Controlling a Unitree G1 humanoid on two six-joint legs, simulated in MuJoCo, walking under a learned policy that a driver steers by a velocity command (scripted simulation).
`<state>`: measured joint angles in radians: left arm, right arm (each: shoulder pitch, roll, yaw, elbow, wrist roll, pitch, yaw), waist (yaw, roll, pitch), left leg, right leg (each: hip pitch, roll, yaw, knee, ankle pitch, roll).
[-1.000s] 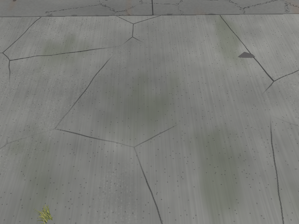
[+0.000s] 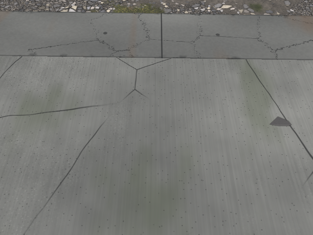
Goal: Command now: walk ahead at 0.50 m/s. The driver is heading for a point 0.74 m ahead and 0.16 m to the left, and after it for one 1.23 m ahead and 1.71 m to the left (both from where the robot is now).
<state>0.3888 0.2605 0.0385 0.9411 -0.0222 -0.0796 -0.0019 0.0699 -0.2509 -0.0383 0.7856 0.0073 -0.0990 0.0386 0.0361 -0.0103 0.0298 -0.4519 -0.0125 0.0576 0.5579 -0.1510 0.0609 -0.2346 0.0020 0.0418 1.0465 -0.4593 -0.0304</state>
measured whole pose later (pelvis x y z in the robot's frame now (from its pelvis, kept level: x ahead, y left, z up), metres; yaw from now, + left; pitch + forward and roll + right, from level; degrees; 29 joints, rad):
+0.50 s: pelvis +0.27 -0.04 +0.00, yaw +5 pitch +3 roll +1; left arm 0.03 0.24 0.04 0.77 0.00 -0.12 -0.02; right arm 0.40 -0.27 -0.05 0.95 0.02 -0.06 -0.01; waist -0.07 0.01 0.02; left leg -0.13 -0.01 -0.05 0.75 -0.48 0.02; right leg -0.48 -0.02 -0.03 0.55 -0.11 -0.04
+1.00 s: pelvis +0.52 +0.04 -0.01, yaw +22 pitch +1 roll -2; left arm 0.31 0.28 0.09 0.94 -0.02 -0.05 0.02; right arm 0.06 -0.26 -0.08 0.71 0.02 -0.02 0.05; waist 0.04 0.01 0.04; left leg -0.51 0.02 0.07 0.62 -0.13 0.11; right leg 0.04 -0.11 -0.30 0.53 -0.45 0.06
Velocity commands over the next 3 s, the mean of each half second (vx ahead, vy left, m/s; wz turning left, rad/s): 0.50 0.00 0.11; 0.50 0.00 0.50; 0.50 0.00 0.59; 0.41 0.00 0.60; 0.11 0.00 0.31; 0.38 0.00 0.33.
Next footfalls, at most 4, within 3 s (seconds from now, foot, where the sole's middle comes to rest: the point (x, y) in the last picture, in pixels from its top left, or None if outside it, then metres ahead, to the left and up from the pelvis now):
0.46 right None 0.42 -0.15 -0.76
0.98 left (127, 193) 0.63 0.17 -0.76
1.50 right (138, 128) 0.98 0.15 -0.76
1.98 left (67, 129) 0.96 0.52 -0.76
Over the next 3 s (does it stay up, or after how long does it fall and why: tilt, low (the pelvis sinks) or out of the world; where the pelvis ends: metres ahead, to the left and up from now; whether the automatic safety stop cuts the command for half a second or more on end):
stays up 1.05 0.57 0.02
